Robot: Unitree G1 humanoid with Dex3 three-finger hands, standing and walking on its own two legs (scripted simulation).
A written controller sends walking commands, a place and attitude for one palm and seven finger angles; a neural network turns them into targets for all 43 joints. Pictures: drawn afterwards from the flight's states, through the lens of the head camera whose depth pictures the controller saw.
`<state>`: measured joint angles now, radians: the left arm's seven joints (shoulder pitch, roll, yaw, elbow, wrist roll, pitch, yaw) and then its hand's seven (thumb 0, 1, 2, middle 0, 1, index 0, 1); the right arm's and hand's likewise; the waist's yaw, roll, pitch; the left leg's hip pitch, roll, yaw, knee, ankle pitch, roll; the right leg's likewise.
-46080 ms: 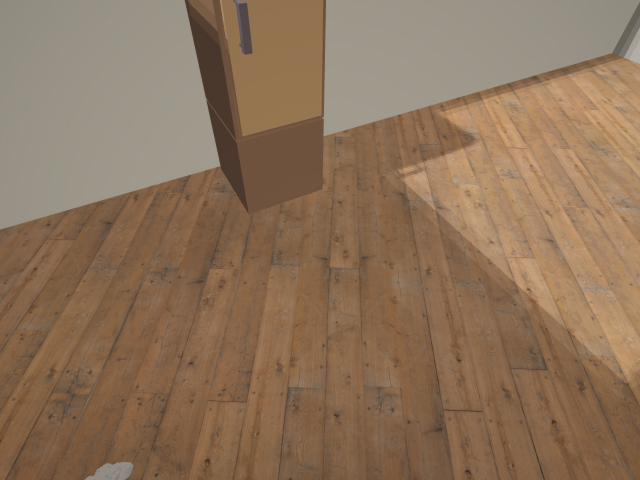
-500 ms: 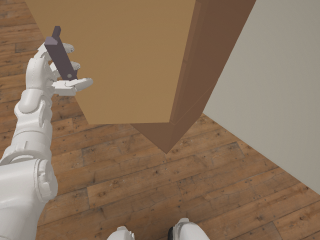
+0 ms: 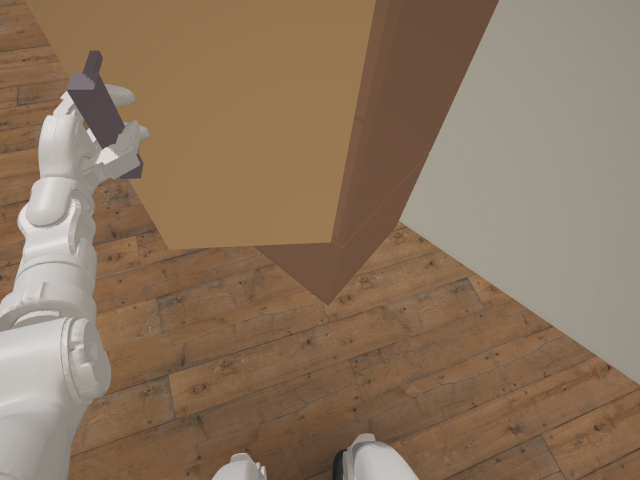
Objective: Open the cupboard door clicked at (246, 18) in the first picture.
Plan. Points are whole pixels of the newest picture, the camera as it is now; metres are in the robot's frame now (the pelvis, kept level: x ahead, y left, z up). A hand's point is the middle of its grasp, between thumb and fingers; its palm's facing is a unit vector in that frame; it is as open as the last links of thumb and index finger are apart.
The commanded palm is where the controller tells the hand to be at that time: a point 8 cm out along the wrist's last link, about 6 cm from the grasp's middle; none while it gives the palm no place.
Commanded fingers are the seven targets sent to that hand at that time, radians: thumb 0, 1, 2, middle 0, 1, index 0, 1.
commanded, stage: pull the door open along its arc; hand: left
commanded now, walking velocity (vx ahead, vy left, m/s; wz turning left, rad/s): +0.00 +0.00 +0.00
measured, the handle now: (114, 118) +0.55 +0.22 +0.09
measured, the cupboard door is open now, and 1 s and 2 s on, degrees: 44 87 90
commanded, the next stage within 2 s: open thumb and fingers to let go in 1.06 s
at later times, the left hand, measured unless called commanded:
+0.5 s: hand (137, 213) +0.40 +0.17 +0.09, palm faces +0.00 -1.00 +0.02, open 6.5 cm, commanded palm +0.35 +0.23 +0.09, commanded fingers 0.00 0.90 0.90 -0.40 -1.35 -0.40 -1.35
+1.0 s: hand (232, 297) +0.30 +0.07 +0.10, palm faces +0.39 -0.92 -0.02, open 6.8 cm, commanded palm +0.22 +0.09 +0.09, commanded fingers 0.00 0.90 0.90 -0.40 -1.35 -0.40 -1.35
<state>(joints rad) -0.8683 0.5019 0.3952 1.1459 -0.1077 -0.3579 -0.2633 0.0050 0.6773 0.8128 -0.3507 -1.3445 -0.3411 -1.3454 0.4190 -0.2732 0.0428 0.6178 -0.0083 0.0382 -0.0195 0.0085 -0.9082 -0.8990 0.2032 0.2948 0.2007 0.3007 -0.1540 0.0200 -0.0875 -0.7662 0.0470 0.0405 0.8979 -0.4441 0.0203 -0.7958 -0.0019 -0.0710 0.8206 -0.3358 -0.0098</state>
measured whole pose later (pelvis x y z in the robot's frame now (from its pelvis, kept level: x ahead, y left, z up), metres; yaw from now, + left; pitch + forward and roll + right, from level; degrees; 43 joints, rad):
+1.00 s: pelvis +0.02 -0.02 +0.02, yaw +2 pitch +6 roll +0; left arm 0.18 -0.08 -0.24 -0.08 0.09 -0.05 0.54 0.04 0.64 0.70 -0.25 -1.28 -0.27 -1.30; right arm 0.21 -0.16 0.02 0.53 -0.06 0.04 0.03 0.01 -0.91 -0.90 0.20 0.29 0.20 0.30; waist -0.01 0.04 -0.09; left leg -0.42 0.03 0.01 0.76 -0.44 -0.01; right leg -0.47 -0.01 -0.09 0.74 -0.38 -0.03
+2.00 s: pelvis -0.02 -0.01 +0.02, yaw +3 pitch +3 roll +0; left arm 0.00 -0.10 -0.26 0.13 0.09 -0.10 0.57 -0.01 -0.49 0.30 -0.25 -0.65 -0.24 -0.64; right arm 0.18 -0.17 0.03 0.59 -0.06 0.03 -0.01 0.02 -0.91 -0.90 0.20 0.29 0.20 0.30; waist 0.00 0.03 -0.06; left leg -0.44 0.01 0.02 0.77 -0.39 0.00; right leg -0.48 -0.03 -0.09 0.75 -0.32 -0.02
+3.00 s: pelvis +0.01 -0.02 +0.01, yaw +3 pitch +6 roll +0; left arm 0.52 0.14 -0.11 -0.32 -0.08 -0.19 -0.05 -0.01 -0.50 0.30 -0.15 -0.30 -0.15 -0.30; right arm 0.26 -0.21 0.05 0.44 0.00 -0.12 -0.02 0.02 -0.91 -0.90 0.20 0.29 0.20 0.30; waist 0.03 0.04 -0.08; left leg -0.50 0.02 0.01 0.86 -0.47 -0.01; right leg -0.55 -0.03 -0.09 0.85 -0.42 -0.03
